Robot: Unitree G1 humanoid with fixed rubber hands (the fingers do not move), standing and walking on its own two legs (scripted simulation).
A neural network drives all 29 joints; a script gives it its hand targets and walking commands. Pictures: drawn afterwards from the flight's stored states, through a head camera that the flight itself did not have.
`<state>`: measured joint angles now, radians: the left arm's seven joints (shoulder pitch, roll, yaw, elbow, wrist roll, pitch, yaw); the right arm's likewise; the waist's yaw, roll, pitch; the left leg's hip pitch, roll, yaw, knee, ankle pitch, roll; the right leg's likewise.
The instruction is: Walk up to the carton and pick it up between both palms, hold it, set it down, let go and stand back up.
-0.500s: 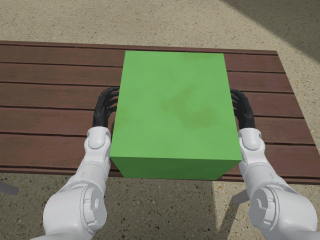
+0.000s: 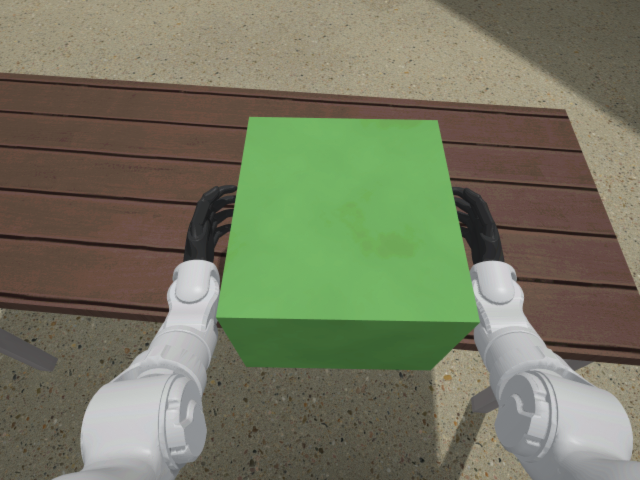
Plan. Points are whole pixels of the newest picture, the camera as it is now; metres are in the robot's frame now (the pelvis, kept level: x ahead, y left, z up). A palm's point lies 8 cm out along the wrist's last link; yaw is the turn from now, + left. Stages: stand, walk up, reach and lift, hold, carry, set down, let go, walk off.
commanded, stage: reach and lift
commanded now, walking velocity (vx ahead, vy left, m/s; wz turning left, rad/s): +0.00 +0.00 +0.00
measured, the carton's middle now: (340, 244) +0.45 -0.02 -0.02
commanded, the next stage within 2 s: none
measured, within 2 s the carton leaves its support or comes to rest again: neither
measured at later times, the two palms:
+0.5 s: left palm (202, 233) +0.43 +0.17 +0.04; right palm (482, 239) +0.41 -0.19 +0.04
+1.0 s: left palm (140, 207) +0.39 +0.20 +0.15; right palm (494, 201) +0.39 -0.16 +0.14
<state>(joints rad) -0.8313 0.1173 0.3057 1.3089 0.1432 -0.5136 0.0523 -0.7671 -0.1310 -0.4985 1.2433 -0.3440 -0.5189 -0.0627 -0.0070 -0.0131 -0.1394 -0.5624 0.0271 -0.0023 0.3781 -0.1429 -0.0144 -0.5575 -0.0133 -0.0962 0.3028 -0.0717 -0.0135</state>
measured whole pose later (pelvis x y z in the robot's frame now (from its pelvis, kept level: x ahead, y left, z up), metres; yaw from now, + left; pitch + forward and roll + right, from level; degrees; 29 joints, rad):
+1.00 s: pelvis +0.03 +0.02 +0.01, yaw +4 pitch +0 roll -2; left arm -0.46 0.07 0.17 0.34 0.01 0.24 0.05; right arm -0.48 -0.16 -0.07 0.54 0.17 0.07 -0.11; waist -0.07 -0.01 -0.06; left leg -0.15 0.01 -0.06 0.36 -0.20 -0.03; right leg -0.08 -0.02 -0.08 0.21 -0.10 0.02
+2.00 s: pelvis +0.02 +0.01 +0.01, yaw +3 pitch -5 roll -1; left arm -0.46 0.06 0.26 0.08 0.19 0.59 -0.09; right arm -0.49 -0.13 -0.05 0.42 0.16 0.28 -0.13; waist -0.06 -0.07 0.01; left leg -0.01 0.01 -0.04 0.30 -0.20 -0.01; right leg 0.01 -0.02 -0.05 0.22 -0.14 0.01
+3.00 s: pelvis +0.01 +0.00 +0.01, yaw +2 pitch -6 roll -1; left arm -0.58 0.05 0.31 0.11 0.21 0.65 -0.11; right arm -0.60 -0.14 -0.08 0.44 0.15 0.34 -0.13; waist -0.06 -0.04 -0.02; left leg -0.03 0.01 -0.03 0.30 -0.18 -0.01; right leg -0.02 -0.01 -0.04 0.25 -0.13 0.01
